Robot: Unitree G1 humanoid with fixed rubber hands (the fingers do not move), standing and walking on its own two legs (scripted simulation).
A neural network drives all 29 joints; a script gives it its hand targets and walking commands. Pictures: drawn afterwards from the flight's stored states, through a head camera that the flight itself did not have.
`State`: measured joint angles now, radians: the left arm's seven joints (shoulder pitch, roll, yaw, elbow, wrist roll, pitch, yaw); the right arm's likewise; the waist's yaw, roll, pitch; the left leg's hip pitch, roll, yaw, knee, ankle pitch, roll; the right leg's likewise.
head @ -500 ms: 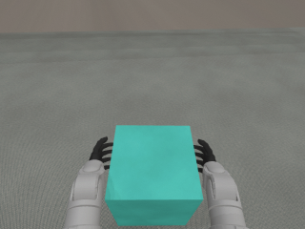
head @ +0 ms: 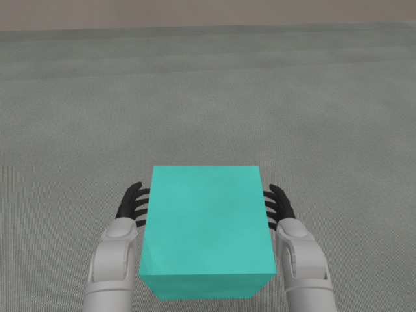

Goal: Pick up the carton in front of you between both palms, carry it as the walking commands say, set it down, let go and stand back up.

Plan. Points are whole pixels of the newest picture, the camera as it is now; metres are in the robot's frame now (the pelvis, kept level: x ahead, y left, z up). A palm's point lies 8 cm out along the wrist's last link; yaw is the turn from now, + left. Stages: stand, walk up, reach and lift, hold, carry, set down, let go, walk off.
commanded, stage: carry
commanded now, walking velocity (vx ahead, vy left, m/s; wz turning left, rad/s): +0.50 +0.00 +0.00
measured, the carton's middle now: (205, 237) +0.30 +0.00 -0.04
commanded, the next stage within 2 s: none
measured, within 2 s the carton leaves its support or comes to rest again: neither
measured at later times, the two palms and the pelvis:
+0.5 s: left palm (150, 143) +0.51 +0.14 +0.03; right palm (267, 140) +0.52 -0.16 +0.03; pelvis +0.23 -0.03 -0.01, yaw +2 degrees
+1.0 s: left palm (157, 128) +0.57 +0.12 +0.03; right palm (267, 130) +0.57 -0.17 +0.02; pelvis +0.28 -0.03 -0.02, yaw +1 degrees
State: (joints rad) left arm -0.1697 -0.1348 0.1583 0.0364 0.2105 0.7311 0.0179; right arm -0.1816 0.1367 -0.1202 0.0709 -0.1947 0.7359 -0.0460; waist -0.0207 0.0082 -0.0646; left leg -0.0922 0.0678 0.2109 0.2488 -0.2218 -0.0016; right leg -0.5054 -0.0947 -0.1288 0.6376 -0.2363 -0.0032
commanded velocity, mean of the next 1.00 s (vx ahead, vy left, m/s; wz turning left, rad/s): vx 0.02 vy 0.00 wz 0.00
